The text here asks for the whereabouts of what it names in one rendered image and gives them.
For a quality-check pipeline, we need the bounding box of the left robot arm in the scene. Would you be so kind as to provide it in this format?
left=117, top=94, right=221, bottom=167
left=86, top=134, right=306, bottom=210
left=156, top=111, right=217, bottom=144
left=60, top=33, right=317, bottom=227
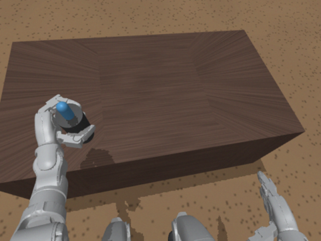
left=10, top=143, right=69, bottom=241

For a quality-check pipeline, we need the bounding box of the bottle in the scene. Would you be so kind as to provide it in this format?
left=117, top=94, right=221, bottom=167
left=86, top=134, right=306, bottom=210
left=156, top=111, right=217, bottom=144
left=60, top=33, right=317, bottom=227
left=55, top=101, right=94, bottom=144

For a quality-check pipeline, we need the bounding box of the left robot hand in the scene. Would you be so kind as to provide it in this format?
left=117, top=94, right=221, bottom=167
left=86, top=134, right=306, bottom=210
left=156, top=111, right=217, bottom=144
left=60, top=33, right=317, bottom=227
left=35, top=94, right=96, bottom=148

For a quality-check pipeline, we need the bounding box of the right robot hand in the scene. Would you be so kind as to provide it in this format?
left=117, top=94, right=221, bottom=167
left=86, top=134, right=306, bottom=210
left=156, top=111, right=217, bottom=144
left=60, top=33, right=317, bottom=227
left=247, top=171, right=299, bottom=241

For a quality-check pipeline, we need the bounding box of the right robot arm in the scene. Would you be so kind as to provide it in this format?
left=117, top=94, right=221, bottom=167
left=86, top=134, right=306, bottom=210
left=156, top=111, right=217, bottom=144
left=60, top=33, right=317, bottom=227
left=277, top=230, right=308, bottom=241

